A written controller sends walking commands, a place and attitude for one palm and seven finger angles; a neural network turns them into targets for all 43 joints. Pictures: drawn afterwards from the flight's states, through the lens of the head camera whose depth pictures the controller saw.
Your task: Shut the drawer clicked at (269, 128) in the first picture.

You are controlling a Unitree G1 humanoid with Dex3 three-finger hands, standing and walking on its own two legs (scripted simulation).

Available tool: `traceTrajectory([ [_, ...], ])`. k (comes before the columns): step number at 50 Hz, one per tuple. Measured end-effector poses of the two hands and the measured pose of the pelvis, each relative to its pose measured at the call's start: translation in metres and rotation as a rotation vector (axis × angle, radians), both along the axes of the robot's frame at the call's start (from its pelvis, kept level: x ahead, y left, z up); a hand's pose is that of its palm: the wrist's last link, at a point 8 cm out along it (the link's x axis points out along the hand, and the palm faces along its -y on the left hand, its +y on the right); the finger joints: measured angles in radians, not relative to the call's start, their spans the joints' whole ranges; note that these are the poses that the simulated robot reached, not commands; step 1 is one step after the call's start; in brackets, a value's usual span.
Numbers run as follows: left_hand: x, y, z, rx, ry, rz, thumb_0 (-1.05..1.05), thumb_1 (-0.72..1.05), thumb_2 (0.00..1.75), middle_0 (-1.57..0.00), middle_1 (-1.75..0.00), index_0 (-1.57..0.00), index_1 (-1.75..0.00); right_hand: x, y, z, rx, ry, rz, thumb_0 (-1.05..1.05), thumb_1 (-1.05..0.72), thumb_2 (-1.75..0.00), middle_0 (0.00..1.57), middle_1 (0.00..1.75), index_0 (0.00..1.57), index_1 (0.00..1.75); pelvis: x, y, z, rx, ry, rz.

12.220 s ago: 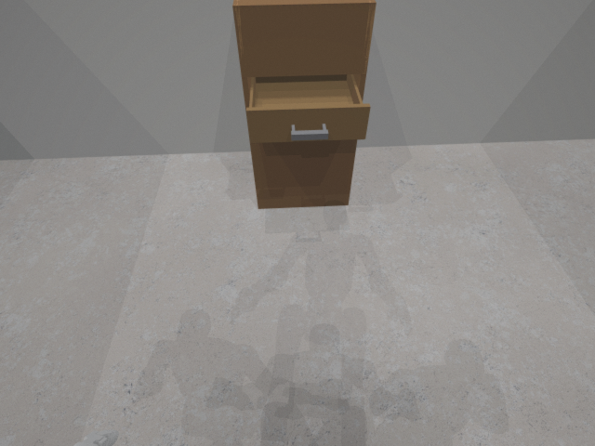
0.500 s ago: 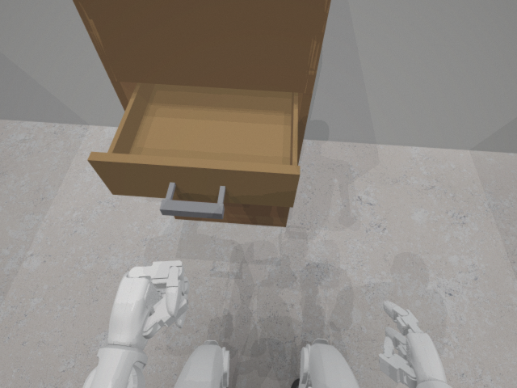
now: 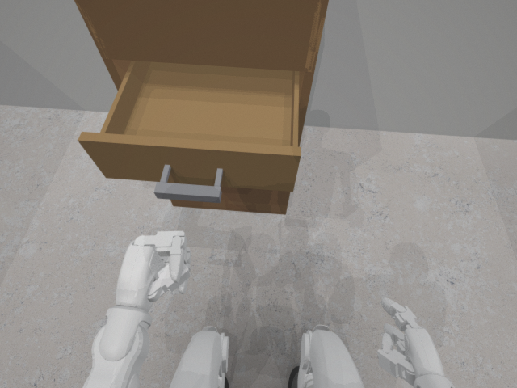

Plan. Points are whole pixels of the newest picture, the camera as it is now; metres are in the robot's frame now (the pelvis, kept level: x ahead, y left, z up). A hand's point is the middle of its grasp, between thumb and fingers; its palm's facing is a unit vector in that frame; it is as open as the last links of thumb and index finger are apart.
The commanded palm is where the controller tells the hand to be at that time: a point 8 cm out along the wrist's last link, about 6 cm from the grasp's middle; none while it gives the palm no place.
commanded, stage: bring the fist close to the handle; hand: left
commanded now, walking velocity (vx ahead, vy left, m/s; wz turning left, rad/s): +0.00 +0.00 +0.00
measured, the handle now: (190, 182) +0.46 +0.15 -0.04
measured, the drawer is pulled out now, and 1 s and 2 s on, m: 0.21 0.21 0.14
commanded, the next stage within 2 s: push the drawer shut in 1.02 s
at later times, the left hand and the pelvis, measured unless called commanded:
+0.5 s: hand (196, 249) +0.33 +0.12 -0.03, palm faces -0.10 -0.99 -0.04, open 3.3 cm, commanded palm +0.32 +0.17 -0.03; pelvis -0.01 +0.01 -0.03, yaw +0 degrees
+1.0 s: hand (205, 242) +0.35 +0.11 -0.04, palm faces -0.09 -0.99 -0.06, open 3.3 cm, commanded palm +0.33 +0.16 -0.04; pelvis -0.02 +0.00 -0.04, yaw +0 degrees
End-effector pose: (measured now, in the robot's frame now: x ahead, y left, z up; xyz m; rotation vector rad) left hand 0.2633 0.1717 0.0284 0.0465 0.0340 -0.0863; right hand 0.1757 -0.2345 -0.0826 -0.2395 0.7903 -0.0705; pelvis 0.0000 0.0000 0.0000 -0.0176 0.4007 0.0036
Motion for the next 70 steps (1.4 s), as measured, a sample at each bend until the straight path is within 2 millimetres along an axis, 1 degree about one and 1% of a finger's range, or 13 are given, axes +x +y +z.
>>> traceTrajectory([
  [13,0.028,0.002,-0.027,-0.006,0.001,-0.01,0.01,0.9,0.9,-1.4,-1.6,-1.4,-1.6,-0.024,0.0,-0.026,-0.013,0.104,-0.018,0.02,-0.91,-0.9,0.2,0.3,0.2,0.3,-0.007,0.006,-0.014,-0.003,0.042,-0.004],
  [25,0.049,0.0,-0.051,-0.006,-0.007,-0.015,0.01,0.9,0.9,-1.4,-1.6,-1.4,-1.6,-0.031,0.001,-0.047,-0.021,0.156,-0.022,0.01,-0.91,-0.9,0.2,0.3,0.2,0.3,-0.012,0.011,-0.03,-0.005,0.08,-0.005],
  [34,0.066,-0.003,-0.066,0.0,-0.016,-0.011,0.01,0.9,0.9,-1.4,-1.6,-1.4,-1.6,-0.038,-0.001,-0.065,-0.018,0.194,-0.029,0.01,-0.91,-0.9,0.2,0.3,0.2,0.3,-0.015,0.011,-0.043,-0.003,0.106,-0.007],
  [37,0.067,-0.004,-0.066,0.003,-0.019,-0.009,0.01,0.9,0.9,-1.4,-1.6,-1.4,-1.6,-0.041,-0.002,-0.069,-0.012,0.208,-0.036,0.01,-0.91,-0.9,0.2,0.3,0.2,0.3,-0.016,0.01,-0.045,-0.002,0.109,-0.007],
  [42,0.064,-0.007,-0.062,0.008,-0.017,-0.015,0.01,0.9,0.9,-1.4,-1.6,-1.4,-1.6,-0.045,-0.003,-0.072,0.001,0.228,-0.044,0.01,-0.91,-0.9,0.2,0.3,0.2,0.3,-0.017,0.008,-0.043,0.002,0.106,-0.008],
  [51,0.066,-0.009,-0.062,0.01,-0.014,-0.002,0.01,0.9,0.9,-1.4,-1.6,-1.4,-1.6,-0.045,-0.008,-0.069,-0.009,0.222,-0.046,0.01,-0.91,-0.9,0.2,0.3,0.2,0.3,-0.017,0.004,-0.041,0.005,0.105,-0.006],
  [60,0.066,-0.004,-0.062,0.008,-0.014,0.0,0.01,0.9,0.9,-1.4,-1.6,-1.4,-1.6,-0.041,-0.013,-0.065,-0.021,0.212,-0.049,0.01,-0.91,-0.9,0.2,0.3,0.2,0.3,-0.016,0.002,-0.04,0.004,0.101,-0.007],
  [64,0.073,-0.001,-0.063,0.014,-0.025,-0.001,0.01,0.9,0.9,-1.4,-1.6,-1.4,-1.6,-0.041,-0.014,-0.066,-0.033,0.211,-0.046,0.01,-0.91,-0.9,0.2,0.3,0.2,0.3,-0.017,0.002,-0.042,0.001,0.104,-0.003],
  [70,0.095,-0.003,-0.063,0.008,-0.041,-0.006,0.01,0.9,0.9,-1.4,-1.6,-1.4,-1.6,-0.048,-0.014,-0.07,-0.041,0.227,-0.056,0.01,-0.91,-0.9,0.2,0.3,0.2,0.3,-0.019,0.004,-0.045,-0.004,0.114,-0.003],
])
